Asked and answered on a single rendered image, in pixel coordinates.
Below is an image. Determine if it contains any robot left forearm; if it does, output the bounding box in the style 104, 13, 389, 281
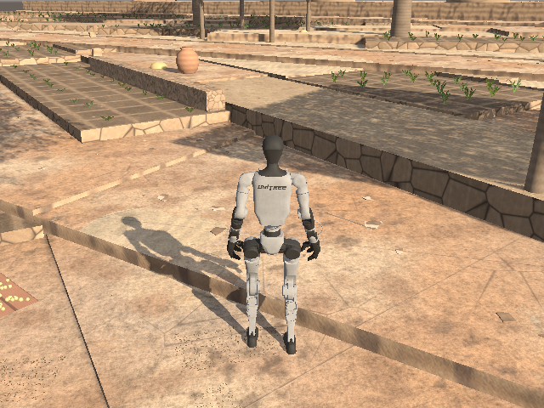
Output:
228, 207, 243, 243

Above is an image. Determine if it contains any right robot shin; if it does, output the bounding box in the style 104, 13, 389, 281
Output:
285, 284, 298, 343

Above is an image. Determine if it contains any left robot upper arm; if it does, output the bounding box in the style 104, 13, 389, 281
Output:
234, 172, 255, 219

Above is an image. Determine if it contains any humanoid robot head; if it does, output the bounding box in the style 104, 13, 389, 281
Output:
258, 135, 287, 177

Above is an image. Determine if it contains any robot right hand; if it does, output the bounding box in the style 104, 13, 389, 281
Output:
301, 240, 320, 261

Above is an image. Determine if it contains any right robot upper arm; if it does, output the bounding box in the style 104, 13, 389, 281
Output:
290, 173, 311, 220

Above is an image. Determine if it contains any robot right forearm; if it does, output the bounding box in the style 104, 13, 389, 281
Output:
302, 208, 319, 243

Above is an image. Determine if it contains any robot left hand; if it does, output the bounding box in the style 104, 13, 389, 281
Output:
227, 241, 244, 260

